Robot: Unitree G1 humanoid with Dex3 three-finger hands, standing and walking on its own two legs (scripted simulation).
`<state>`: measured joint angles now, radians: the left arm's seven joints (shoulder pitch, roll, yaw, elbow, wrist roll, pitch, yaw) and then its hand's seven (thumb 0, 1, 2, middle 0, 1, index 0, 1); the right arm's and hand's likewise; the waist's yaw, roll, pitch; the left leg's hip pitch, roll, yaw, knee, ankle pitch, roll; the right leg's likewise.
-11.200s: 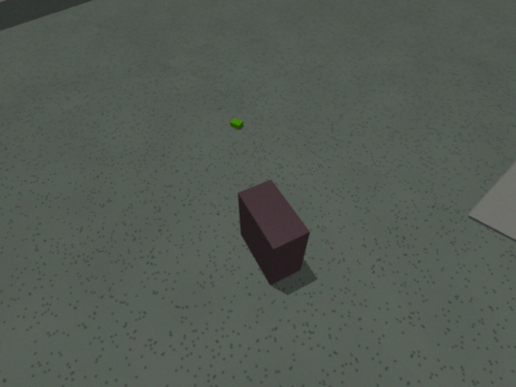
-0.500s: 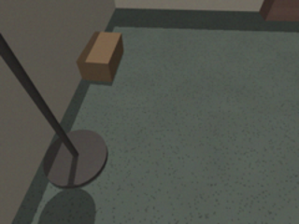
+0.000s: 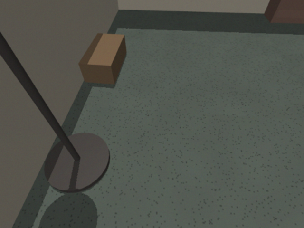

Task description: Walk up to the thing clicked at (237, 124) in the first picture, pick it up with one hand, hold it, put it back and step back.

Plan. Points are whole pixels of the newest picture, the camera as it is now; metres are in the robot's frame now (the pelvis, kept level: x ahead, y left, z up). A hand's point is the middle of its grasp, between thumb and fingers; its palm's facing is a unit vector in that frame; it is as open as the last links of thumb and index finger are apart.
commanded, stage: stand
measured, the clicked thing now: out of the picture +0.11 -1.18 -0.77
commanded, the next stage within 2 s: walk up in 0.84 s
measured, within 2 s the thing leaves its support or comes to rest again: neither
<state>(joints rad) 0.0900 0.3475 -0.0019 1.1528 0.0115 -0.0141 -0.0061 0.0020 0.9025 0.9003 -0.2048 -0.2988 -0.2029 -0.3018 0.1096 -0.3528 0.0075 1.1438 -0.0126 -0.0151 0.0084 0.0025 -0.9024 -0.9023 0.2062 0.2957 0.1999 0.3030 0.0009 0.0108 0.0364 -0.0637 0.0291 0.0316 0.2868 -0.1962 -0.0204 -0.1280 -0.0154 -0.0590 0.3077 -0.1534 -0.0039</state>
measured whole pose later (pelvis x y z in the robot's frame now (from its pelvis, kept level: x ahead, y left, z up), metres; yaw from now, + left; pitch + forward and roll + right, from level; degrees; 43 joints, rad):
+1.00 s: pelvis +0.03 +0.00 -0.02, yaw -1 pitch -1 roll +1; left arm 0.19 0.40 0.06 1.06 0.04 -0.02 -0.07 0.00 0.90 0.90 -0.21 -0.30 -0.20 -0.30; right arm 0.21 -0.38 -0.06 1.05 -0.04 -0.05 0.05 0.00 -0.90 -0.90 0.21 0.30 0.20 0.30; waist 0.01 -0.01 0.01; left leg -0.13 0.02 0.04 0.49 -0.35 0.02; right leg -0.23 -0.02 -0.03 0.59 -0.39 -0.04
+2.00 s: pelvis +0.43 -0.08 -0.03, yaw -1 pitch -3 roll +0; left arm 0.31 0.42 0.07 0.88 0.02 -0.10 -0.05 0.00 0.90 0.90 -0.20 -0.30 -0.20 -0.30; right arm 0.32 -0.45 -0.07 0.90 -0.01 -0.02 0.06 0.01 -0.90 -0.90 0.21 0.30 0.20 0.30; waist 0.01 0.08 0.05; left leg -0.33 0.00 -0.05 1.03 -0.46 0.03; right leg -0.34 -0.05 -0.08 0.65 -0.27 -0.01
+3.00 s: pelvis +0.80 -0.06 -0.01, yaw +0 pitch -2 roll +0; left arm 0.34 0.40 0.04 0.85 0.02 -0.09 -0.04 0.00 0.90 0.90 -0.21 -0.30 -0.21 -0.30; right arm 0.29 -0.43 -0.06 0.88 -0.02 -0.02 0.08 0.00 -0.90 -0.90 0.21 0.30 0.20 0.30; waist 0.03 0.07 0.08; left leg -0.48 0.08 0.00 0.82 -0.30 0.00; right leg -0.21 -0.03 -0.07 0.50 -0.24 -0.03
